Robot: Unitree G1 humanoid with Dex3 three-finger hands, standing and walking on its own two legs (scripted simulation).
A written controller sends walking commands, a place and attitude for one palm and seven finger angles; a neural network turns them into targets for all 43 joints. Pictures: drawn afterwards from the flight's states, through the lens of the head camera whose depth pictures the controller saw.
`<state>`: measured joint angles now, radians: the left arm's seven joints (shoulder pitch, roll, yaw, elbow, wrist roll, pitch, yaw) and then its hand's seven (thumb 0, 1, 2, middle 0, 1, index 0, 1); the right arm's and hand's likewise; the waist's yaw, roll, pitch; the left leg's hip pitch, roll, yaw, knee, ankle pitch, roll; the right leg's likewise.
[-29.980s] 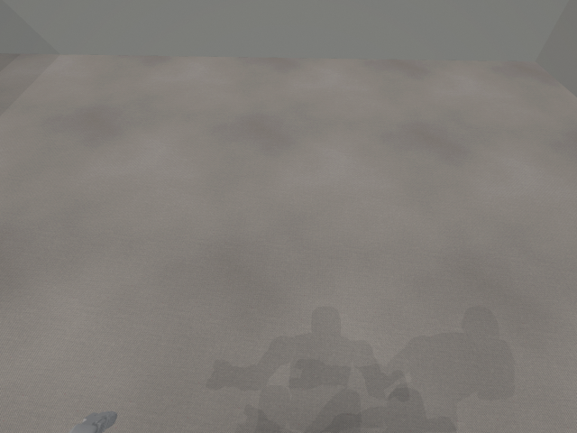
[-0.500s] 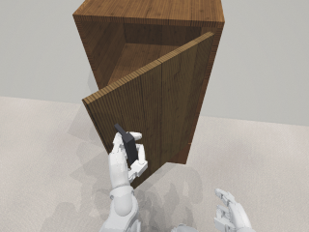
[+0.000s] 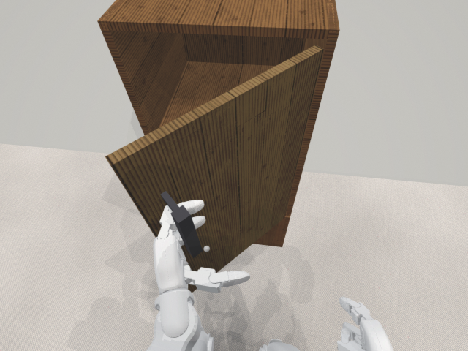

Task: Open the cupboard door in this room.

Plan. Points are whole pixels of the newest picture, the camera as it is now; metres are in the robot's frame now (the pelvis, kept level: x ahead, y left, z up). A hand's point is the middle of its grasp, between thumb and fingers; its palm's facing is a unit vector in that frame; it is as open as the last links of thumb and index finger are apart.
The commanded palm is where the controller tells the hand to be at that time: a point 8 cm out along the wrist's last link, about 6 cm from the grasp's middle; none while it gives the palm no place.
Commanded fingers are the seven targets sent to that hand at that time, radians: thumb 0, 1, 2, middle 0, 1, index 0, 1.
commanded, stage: open thumb and fingers to let go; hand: left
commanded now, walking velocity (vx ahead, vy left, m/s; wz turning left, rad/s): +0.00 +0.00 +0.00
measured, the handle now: (181, 225) +0.32 +0.10 +0.04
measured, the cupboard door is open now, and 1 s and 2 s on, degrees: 47 51 50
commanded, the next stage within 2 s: slide the hand sideways off the handle in 0.22 s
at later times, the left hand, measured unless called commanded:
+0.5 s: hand (198, 282) +0.23 +0.06 +0.03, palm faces -0.25 -0.97 -0.05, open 16.0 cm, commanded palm +0.22 +0.11 +0.03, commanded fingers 0.00 -0.50 0.30 -0.15 -0.30 -0.15 -0.30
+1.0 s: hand (171, 303) +0.20 +0.10 +0.04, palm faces -0.19 -0.98 +0.03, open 16.1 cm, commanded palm +0.18 +0.16 +0.03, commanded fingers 0.00 -0.50 0.30 -0.15 -0.30 -0.15 -0.30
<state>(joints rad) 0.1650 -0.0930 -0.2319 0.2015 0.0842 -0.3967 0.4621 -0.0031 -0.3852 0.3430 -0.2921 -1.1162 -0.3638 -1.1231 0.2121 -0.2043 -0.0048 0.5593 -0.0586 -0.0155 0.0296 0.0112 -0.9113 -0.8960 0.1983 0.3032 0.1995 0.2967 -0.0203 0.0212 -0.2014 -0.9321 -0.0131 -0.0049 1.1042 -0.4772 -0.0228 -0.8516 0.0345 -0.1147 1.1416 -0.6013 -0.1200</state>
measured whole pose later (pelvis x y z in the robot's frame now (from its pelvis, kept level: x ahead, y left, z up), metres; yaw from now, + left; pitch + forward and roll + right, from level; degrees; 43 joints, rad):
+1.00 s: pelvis -0.02 +0.06 -0.01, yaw -3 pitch +16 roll -2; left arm 0.39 0.08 -0.30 -0.06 -0.01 -0.40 0.07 -0.01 -0.50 0.30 -0.18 -0.31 -0.20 -0.33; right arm 0.24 -0.20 0.04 0.38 -0.01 0.04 0.04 0.01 -0.91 -0.90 0.20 0.30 0.20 0.30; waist -0.02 0.05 -0.18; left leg -0.99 -0.01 0.03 1.22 -0.50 0.06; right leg -0.89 0.03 -0.08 1.21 -0.59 -0.05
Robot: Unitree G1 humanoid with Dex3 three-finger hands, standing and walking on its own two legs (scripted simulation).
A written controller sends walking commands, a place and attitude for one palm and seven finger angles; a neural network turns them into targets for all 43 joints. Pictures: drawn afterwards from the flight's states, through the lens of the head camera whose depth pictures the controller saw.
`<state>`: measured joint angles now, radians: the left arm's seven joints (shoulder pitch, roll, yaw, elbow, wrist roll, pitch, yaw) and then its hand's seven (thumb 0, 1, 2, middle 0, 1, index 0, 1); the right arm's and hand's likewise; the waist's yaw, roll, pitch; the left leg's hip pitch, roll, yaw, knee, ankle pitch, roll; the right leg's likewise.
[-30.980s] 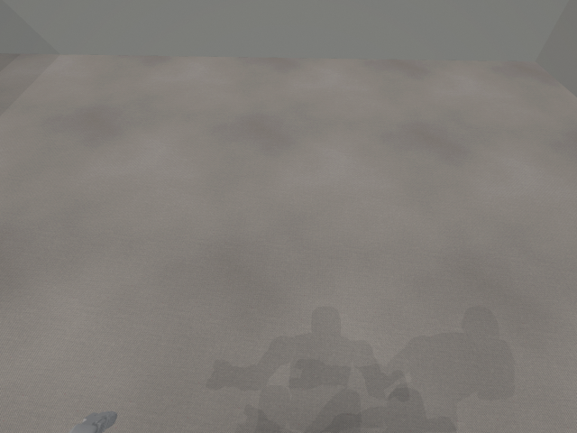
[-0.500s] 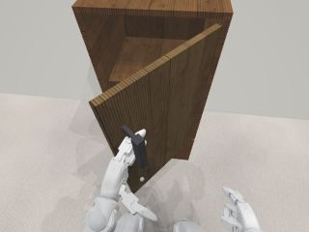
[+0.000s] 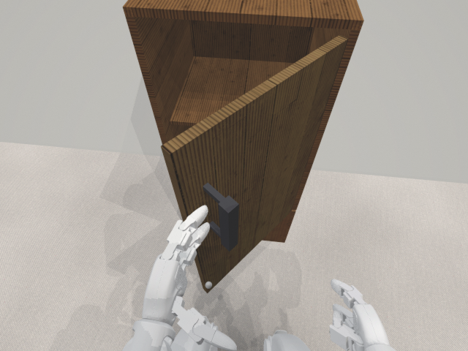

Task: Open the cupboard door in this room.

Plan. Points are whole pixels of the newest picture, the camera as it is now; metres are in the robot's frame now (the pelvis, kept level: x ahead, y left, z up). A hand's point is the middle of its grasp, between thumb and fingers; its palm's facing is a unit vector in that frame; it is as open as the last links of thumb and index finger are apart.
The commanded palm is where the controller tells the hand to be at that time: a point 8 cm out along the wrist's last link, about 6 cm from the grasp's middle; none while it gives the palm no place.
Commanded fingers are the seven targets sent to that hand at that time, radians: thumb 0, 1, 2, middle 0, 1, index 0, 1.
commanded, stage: slide the hand sideways off the handle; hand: left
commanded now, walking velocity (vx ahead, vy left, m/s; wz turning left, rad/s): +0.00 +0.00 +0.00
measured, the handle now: (220, 218) +0.32 +0.04 +0.06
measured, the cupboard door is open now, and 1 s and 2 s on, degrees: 51 50 50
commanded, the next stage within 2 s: draw the hand back to the body in 0.52 s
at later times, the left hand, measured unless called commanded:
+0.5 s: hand (173, 307) +0.19 +0.10 +0.05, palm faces -0.08 -1.00 +0.00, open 16.3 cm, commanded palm +0.16 +0.15 +0.05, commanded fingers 0.00 -0.50 0.30 -0.15 -0.30 -0.15 -0.30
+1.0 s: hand (128, 300) +0.18 +0.14 +0.11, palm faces -0.08 -1.00 -0.04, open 16.3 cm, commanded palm +0.16 +0.20 +0.12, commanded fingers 0.00 -0.50 0.30 -0.15 -0.30 -0.15 -0.30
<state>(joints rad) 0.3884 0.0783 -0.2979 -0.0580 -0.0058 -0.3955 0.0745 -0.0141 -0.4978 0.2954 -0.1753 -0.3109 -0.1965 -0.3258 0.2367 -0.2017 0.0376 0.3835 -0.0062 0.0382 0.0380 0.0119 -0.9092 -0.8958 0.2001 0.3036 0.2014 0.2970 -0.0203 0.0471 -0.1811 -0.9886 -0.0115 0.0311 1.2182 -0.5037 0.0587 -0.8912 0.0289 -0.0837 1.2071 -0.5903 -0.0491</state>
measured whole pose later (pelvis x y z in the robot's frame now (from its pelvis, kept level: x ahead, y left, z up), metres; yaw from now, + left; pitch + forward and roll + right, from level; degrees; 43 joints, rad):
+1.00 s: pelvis +0.01 -0.01 +0.03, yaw +1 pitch +11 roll -3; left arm 0.66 0.24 0.01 -0.31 -0.23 -0.28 -0.18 -0.01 -0.50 0.30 -0.15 -0.30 -0.15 -0.30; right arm 0.29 -0.22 0.03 0.37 0.05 0.01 -0.06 0.01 -0.91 -0.90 0.20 0.30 0.20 0.30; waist -0.01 0.06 -0.19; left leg -0.82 0.00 0.00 1.09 -0.48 0.04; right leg -0.70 0.05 -0.10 1.05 -0.55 -0.05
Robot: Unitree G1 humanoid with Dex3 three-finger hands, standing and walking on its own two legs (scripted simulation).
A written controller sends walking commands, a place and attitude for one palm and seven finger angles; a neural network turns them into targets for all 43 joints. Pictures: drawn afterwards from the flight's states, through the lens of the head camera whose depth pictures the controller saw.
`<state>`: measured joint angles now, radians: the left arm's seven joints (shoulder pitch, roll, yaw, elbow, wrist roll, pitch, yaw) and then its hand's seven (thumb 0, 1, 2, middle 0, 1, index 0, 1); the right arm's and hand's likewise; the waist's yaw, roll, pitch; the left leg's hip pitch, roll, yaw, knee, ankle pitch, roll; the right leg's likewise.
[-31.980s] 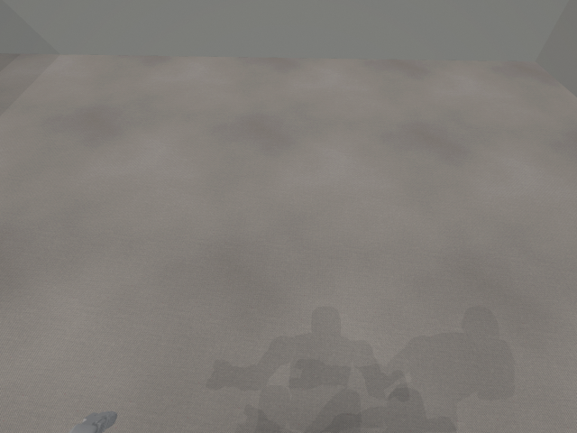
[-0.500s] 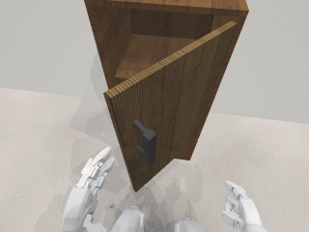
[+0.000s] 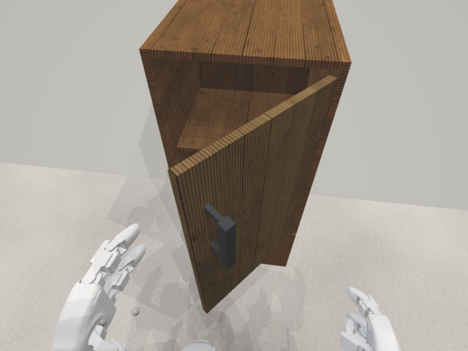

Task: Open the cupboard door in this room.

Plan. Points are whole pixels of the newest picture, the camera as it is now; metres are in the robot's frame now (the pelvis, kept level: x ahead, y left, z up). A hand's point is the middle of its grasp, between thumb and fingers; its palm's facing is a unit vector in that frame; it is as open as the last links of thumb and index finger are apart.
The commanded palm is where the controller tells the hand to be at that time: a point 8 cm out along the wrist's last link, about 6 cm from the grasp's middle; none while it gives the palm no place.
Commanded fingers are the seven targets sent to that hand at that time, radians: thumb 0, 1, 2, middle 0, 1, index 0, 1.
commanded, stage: draw the hand back to the body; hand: left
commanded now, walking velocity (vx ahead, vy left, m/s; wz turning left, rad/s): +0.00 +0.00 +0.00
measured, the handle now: (219, 237) +0.31 +0.05 +0.03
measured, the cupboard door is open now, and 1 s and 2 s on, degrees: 50 50 50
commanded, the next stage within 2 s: step back with the hand held close in 1.20 s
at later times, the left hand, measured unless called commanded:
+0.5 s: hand (38, 261) +0.20 +0.25 +0.16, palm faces +0.29 -0.89 -0.35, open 12.9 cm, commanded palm +0.16 +0.29 +0.19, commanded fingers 0.00 0.38 0.68 -0.18 -0.30 -0.18 -0.30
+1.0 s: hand out of the picture +0.22 +0.29 +0.23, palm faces +0.43 -0.83 -0.37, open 7.7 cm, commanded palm +0.17 +0.32 +0.25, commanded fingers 0.00 0.90 0.90 -0.20 -0.30 -0.20 -0.30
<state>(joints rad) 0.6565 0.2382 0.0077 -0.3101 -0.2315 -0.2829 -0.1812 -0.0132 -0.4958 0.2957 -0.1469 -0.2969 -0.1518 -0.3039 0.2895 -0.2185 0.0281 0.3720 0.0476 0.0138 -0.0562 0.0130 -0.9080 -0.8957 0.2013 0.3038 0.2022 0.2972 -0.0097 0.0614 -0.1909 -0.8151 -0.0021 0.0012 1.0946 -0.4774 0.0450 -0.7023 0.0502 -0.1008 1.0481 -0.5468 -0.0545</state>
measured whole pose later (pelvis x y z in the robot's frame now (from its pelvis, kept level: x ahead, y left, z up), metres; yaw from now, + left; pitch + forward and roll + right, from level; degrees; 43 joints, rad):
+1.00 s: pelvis +0.03 +0.03 +0.08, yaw -1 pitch -3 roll -1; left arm 0.48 0.35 0.34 -0.41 -0.09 -0.03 0.11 0.01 0.83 0.87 -0.20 -0.30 -0.20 -0.30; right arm 0.21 -0.24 0.03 0.58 0.02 -0.05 -0.05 0.01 -0.91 -0.90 0.20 0.30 0.20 0.30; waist 0.06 0.05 -0.02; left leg -0.17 -0.05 0.05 0.46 -0.24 0.08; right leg -0.07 0.02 -0.03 0.40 -0.28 -0.01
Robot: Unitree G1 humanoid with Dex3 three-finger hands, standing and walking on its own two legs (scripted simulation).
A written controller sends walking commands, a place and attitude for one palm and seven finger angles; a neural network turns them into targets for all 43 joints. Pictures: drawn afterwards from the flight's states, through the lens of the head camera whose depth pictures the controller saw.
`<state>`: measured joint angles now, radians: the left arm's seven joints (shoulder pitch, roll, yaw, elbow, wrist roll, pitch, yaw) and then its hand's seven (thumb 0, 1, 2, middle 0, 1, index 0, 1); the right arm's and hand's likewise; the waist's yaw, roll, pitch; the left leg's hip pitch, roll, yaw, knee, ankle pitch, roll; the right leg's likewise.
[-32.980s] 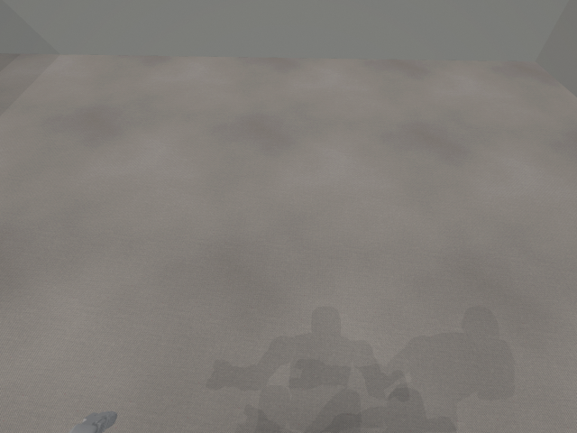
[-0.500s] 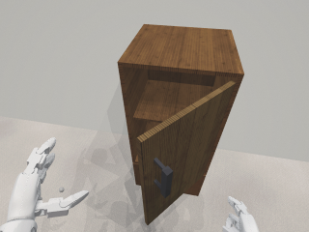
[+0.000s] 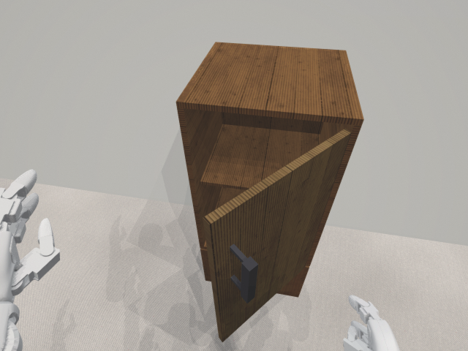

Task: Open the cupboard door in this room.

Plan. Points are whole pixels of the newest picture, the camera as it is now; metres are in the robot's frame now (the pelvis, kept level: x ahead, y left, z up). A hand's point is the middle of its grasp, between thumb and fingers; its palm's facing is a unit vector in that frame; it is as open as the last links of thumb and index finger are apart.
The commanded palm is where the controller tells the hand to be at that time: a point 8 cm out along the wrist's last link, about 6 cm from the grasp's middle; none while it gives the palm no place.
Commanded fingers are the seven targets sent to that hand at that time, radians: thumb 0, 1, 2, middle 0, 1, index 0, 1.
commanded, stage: draw the hand back to the body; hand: left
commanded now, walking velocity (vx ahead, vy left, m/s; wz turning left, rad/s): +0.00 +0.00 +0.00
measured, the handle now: (241, 273) +0.28 +0.02 -0.05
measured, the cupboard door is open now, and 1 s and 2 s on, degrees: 50 50 50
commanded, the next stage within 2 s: step back with the hand held close in 0.20 s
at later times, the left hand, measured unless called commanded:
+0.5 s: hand (71, 261) +0.18 +0.24 +0.15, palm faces +0.42 -0.80 -0.43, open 7.4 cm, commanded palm +0.12 +0.27 +0.17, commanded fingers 0.00 0.90 0.90 -0.20 -0.30 -0.20 -0.30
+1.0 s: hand (31, 302) +0.12 +0.25 +0.15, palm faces +0.37 -0.80 -0.47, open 7.4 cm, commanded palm +0.07 +0.30 +0.17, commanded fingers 0.00 0.90 0.90 -0.20 -0.30 -0.20 -0.30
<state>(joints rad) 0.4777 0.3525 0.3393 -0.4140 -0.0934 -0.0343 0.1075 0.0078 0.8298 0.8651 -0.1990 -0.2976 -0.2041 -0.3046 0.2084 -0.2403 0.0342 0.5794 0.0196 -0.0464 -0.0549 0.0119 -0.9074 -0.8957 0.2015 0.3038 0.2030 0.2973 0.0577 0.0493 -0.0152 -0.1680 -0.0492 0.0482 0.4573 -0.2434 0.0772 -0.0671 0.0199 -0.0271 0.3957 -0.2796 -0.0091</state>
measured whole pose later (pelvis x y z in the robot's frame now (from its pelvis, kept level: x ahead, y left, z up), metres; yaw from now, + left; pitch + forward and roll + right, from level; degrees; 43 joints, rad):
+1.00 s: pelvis -0.07 +0.00 -0.01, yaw -1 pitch -1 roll -3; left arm 0.58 0.43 0.39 -0.52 -0.05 -0.17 0.14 0.01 0.89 0.89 -0.21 -0.30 -0.21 -0.31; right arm 0.20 -0.23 0.00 0.55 0.01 0.00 -0.08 0.01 -0.91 -0.90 0.20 0.30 0.20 0.30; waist 0.00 0.02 0.02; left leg -0.36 -0.01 0.05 0.52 -0.16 0.08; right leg -0.26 0.05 -0.03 0.46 -0.19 -0.01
